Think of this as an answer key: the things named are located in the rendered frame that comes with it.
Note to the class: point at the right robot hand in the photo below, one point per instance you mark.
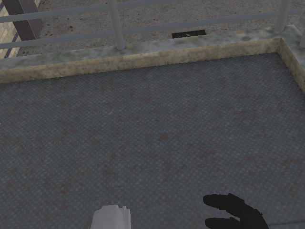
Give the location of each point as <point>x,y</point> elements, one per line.
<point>250,218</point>

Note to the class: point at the robot left thigh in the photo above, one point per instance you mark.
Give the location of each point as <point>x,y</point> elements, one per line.
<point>112,217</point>

